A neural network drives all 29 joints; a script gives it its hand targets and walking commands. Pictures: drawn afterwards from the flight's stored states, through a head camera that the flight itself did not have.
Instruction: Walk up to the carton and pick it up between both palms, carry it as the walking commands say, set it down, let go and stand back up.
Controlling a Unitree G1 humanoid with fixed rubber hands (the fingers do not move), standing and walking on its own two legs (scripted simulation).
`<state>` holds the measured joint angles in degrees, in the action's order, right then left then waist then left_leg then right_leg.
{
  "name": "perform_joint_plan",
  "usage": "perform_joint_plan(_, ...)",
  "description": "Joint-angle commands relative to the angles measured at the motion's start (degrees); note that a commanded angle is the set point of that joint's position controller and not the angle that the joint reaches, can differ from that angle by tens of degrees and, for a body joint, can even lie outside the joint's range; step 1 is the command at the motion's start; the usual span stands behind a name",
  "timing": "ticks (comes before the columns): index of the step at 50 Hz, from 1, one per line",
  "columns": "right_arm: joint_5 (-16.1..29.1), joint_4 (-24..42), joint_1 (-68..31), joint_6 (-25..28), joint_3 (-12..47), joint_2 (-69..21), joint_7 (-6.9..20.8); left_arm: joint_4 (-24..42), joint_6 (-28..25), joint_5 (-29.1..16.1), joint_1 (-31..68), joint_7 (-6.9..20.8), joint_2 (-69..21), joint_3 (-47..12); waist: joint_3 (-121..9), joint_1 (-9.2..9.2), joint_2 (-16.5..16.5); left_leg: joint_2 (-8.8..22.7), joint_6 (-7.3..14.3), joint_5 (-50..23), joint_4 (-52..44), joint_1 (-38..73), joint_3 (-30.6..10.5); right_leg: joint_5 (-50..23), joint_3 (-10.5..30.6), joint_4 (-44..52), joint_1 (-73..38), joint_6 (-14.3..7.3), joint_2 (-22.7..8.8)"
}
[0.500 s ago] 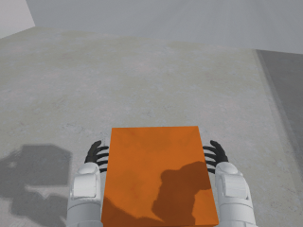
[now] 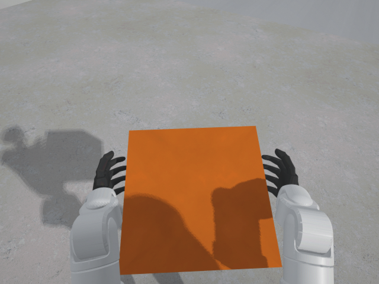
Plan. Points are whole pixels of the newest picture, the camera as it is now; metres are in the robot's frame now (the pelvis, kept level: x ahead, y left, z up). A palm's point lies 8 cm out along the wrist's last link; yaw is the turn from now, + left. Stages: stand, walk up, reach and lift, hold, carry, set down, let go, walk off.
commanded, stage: carry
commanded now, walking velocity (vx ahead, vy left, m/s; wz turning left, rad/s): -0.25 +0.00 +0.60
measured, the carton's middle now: (195, 199) +0.30 -0.01 +0.02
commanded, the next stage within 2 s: none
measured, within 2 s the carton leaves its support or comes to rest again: neither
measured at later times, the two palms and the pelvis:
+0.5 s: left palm out of the picture +0.03 +0.19 +0.13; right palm out of the picture +0.11 -0.14 +0.12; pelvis -0.15 -0.03 +0.03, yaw +14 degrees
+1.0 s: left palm out of the picture -0.23 +0.23 +0.10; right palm out of the picture -0.02 -0.05 +0.10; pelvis -0.32 -0.06 +0.01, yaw +34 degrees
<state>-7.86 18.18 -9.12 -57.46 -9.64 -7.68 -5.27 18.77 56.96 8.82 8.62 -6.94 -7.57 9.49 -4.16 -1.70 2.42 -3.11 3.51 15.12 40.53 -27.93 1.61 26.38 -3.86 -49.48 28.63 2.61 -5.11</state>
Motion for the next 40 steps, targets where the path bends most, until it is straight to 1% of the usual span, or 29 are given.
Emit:
perform_joint_plan(1, 22.19, 8.53, -18.74, -6.12, 42.73, -46.84, 14.49, 8.65, 6.56, -24.09, 20.65, 14.02, -50.24, -45.8, -21.45, 0.66, -12.61, 23.34, 9.05, -60.74, -10.21, 24.23, -27.97, 9.86, 4.6, -20.01, 10.32, 1.12, 0.69)
perform_joint_plan(2, 21.6, 9.4, -17.57, -7.09, 42.37, -47.3, 13.68, 9.5, 7.6, -25.06, 21.33, 13.76, -50.92, -46.38, -20.6, 0.65, -8.36, 21.35, 8.55, -54.67, -10.67, 22.97, -24.82, 6.08, 4.39, -23.15, 11.19, 0.98, 0.11)
perform_joint_plan(4, 21.01, 11.22, -16.48, -8.24, 41.29, -47.98, 12.26, 10.57, 8.97, -25.82, 20.94, 13.16, -51.54, -46.55, -18.96, 0.93, -7.76, 16.44, 6.4, -41.23, -12.71, 18.41, -19.28, 0.44, 2.55, -24.83, 10.28, 1.1, -0.03)
perform_joint_plan(5, 21.0, 12.82, -16.68, -8.59, 41.31, -47.98, 11.78, 11.8, 9.34, -26.22, 20.84, 12.81, -51.74, -46.78, -18.45, 1.06, -7.48, 14.84, 5.01, -34.23, -13.97, 17.06, -18.12, -0.98, 1.82, -23.04, 9.25, 1.12, 0.67)
perform_joint_plan(6, 21.0, 14.22, -16.52, -8.98, 41.15, -47.67, 11.39, 13.24, 9.67, -26.63, 20.96, 12.38, -51.73, -47.11, -18.02, 1.03, -7.78, 13.95, 4.03, -28.58, -15.44, 16.44, -18.26, -1.49, 1.28, -20.75, 8.33, 1.05, 1.46)
perform_joint_plan(9, 21.08, 16.24, -14.3, -10.42, 40.16, -45.58, 10.49, 14.96, 11.04, -26.78, 18.99, 10.97, -50.27, -47.08, -17.35, 0.87, -10.26, 13.23, 2.39, -16.34, -20.17, 16.08, -21.03, -0.59, 0.4, -13.68, 5.76, 0.59, 3.35)
perform_joint_plan(12, 21.67, 17.01, -12.95, -11.86, 40.34, -44.31, 10.19, 15.2, 12.41, -26.15, 16.23, 9.88, -48.47, -46.49, -17.01, 1.14, -13.56, 12.45, 0.18, -8.71, -25.82, 14.33, -22.47, 1.39, -1.22, -4.13, -0.29, -0.78, 5.46)
perform_joint_plan(13, 22.0, 17.33, -13.12, -12.28, 40.65, -44.18, 10.22, 15.23, 12.76, -25.93, 15.46, 9.64, -48.07, -46.16, -16.81, 1.29, -14.71, 11.67, -1.18, -6.13, -28.1, 12.83, -21.93, 2.54, -2.37, 0.4, -3.96, -1.5, 6.49)
perform_joint_plan(15, 22.68, 17.95, -13.81, -12.97, 41.56, -44.06, 10.27, 15.27, 13.23, -25.33, 14.48, 9.31, -47.38, -45.14, -15.98, 1.45, -17.0, 9.44, -5.12, 0.69, -33.23, 8.78, -19.77, 3.75, -5.87, 11.71, -13.26, -2.8, 9.26)
perform_joint_plan(16, 22.89, 18.24, -13.85, -13.23, 42.11, -43.91, 10.22, 15.24, 13.39, -25.01, 14.31, 9.24, -46.73, -44.49, -15.8, 1.29, -17.94, 8.63, -7.07, 3.39, -35.18, 7.46, -19.09, 3.86, -7.88, 18.04, -17.86, -3.1, 9.95)
perform_joint_plan(17, 23.1, 18.57, -13.86, -13.48, 42.55, -43.6, 10.13, 15.04, 13.5, -24.68, 13.73, 9.23, -46.06, -43.85, -16.34, 1.36, -18.51, 7.82, -9.38, 4.86, -36.08, 5.08, -17.68, 2.19, -9.78, 25.54, -24.34, -3.27, 9.43)
perform_joint_plan(18, 23.22, 18.78, -13.88, -13.73, 42.87, -43.21, 9.94, 14.45, 13.61, -24.27, 12.52, 9.23, -45.64, -43.34, -16.75, 1.96, -15.46, 5.73, -11.4, 4.19, -33.18, 1.75, -13.9, -0.8, -9.31, 33.78, -31.57, -3.77, 6.52)
perform_joint_plan(19, 23.18, 18.96, -13.76, -14.03, 43.15, -42.37, 9.7, 13.77, 13.73, -23.82, 11.56, 9.27, -44.82, -42.76, -14.97, 2.31, -3.96, 0.47, -12.2, 5.81, -22.57, -5.09, -7.39, 4.2, 1.57, 39.85, -32.91, -6.42, -4.42)
perform_joint_plan(20, 23.36, 20.0, -16.24, -14.46, 44.51, -41.87, 9.49, 12.57, 13.5, -22.91, 11.64, 9.41, -45.66, -41.38, -10.58, 1.76, 18.81, -2.79, -9.31, 16.59, 7.81, -9.45, 1.38, -0.41, 20.16, 38.87, -18.81, -12.99, -24.99)
perform_joint_plan(21, 23.5, 20.08, -18.78, -13.93, 45.13, -43.47, 9.33, 13.92, 13.41, -23.02, 12.26, 9.85, -46.1, -41.72, -5.4, 0.77, 10.02, 2.5, -7.62, 16.34, 25.27, -13.92, 0.9, -5.23, 13.88, 40.55, -9.5, -13.85, -29.6)
perform_joint_plan(22, 24.52, 20.17, -20.12, -13.83, 45.59, -44.44, 9.45, 14.77, 13.41, -23.63, 14.22, 10.37, -45.8, -41.99, -5.05, 0.72, 4.36, 3.75, -6.36, 12.28, 32.47, -10.92, -1.89, -5.51, 6.76, 38.18, -4.85, -11.99, -25.15)
perform_joint_plan(23, 24.68, 19.92, -20.46, -13.83, 45.49, -44.41, 9.48, 15.71, 13.33, -24.38, 16.85, 10.81, -44.96, -42.11, -4.68, 0.38, 3.11, 3.91, -5.75, 7.72, 36.51, -9.74, -2.23, -6.81, 0.68, 35.34, -3.07, -9.63, -20.14)
perform_joint_plan(25, 24.39, 18.35, -19.71, -14.01, 44.81, -43.9, 9.27, 15.04, 13.62, -24.45, 17.7, 10.98, -43.64, -41.15, -4.66, 0.73, 3.75, 3.5, -5.28, 1.83, 40.46, -7.02, -0.66, -10.96, -4.17, 28.96, -4.3, -7.4, -14.29)
perform_joint_plan(27, 23.77, 17.11, -19.28, -14.48, 44.01, -42.78, 8.55, 13.89, 14.02, -24.1, 16.2, 11.01, -42.34, -40.05, -4.22, 0.93, 6.51, 3.33, -5.96, 1.81, 32.19, -7.16, 2.96, -12.64, -5.76, 25.79, -6.67, -6.06, -12.63)
perform_joint_plan(28, 23.55, 16.78, -19.29, -14.8, 44.09, -42.44, 8.26, 13.57, 14.22, -24.01, 15.86, 10.98, -41.82, -39.48, -4.45, 1.05, 8.48, 3.27, -6.2, 2.6, 27.3, -6.92, 4.86, -13.96, -6.06, 25.16, -8.12, -5.88, -12.59)
perform_joint_plan(30, 23.3, 16.4, -18.93, -15.49, 44.23, -42.03, 7.91, 12.89, 14.53, -23.85, 14.75, 10.7, -41.45, -38.9, -5.79, 1.6, 11.6, 2.95, -6.09, 6.16, 19.35, -6.15, 7.48, -22.18, -4.89, 23.44, -11.68, -7.74, -14.62)
perform_joint_plan(32, 23.2, 15.07, -17.69, -16.04, 43.83, -42.06, 7.76, 11.85, 14.65, -23.43, 13.52, 10.44, -41.57, -38.25, -8.49, 2.15, 12.05, 2.89, -5.42, 9.31, 11.78, -4.78, 8.64, -34.27, -3.81, 20.62, -16.42, -9.1, -17.24)
perform_joint_plan(34, 23.45, 14.03, -17.31, -16.07, 43.39, -42.57, 8.01, 10.84, 14.31, -22.81, 12.52, 10.34, -42.4, -37.75, -11.8, 2.45, 13.85, 3.14, -4.45, 10.22, 4.57, -2.16, 7.92, -41.37, -3.04, 18.18, -19.79, -8.68, -19.47)
perform_joint_plan(35, 23.59, 13.49, -17.18, -15.88, 43.13, -43.08, 8.24, 10.4, 14.03, -22.68, 12.3, 10.39, -43.2, -37.74, -13.51, 2.39, 13.59, 3.16, -3.99, 9.8, -0.44, 0.15, 7.13, -41.72, -3.5, 15.69, -20.46, -7.81, -19.68)
perform_joint_plan(36, 23.55, 12.66, -16.86, -15.52, 42.85, -43.71, 8.52, 10.06, 13.74, -22.75, 12.43, 10.55, -44.05, -37.82, -15.08, 1.94, 10.61, 3.59, -4.15, 4.92, -8.75, 4.41, 5.78, -39.87, -5.5, 11.65, -19.29, -5.92, -18.8)
perform_joint_plan(37, 23.6, 11.73, -17.2, -15.0, 42.56, -44.51, 8.97, 9.75, 13.4, -22.91, 13.4, 10.77, -44.66, -38.1, -15.11, 1.62, 5.52, 6.27, -4.31, -2.04, -16.71, 10.09, 1.92, -32.37, -7.91, 6.8, -13.79, -2.48, -17.02)
perform_joint_plan(38, 23.69, 10.72, -17.51, -14.41, 42.2, -44.67, 9.37, 9.55, 13.04, -23.03, 14.56, 10.96, -44.85, -38.5, -14.13, 1.79, -5.33, 16.99, -1.7, -21.03, -16.7, 17.71, -12.5, -11.12, -7.8, 0.57, 0.54, 1.35, -13.41)
perform_joint_plan(39, 22.89, 10.21, -16.61, -13.07, 40.57, -45.17, 9.52, 12.79, 12.57, -24.89, 18.64, 11.33, -47.25, -42.6, -11.89, 0.68, -23.28, 28.36, 5.96, -51.96, -16.5, 17.48, -27.42, 11.83, -8.98, -7.76, 11.28, 3.93, -4.45)
perform_joint_plan(40, 23.21, 12.1, -17.12, -12.34, 41.68, -47.43, 10.1, 13.45, 11.82, -25.87, 20.84, 11.82, -49.95, -44.22, -12.35, 1.17, -16.77, 26.04, 7.23, -58.06, -13.27, 16.12, -23.0, 11.13, -1.26, -16.11, 9.33, 3.31, -5.7)
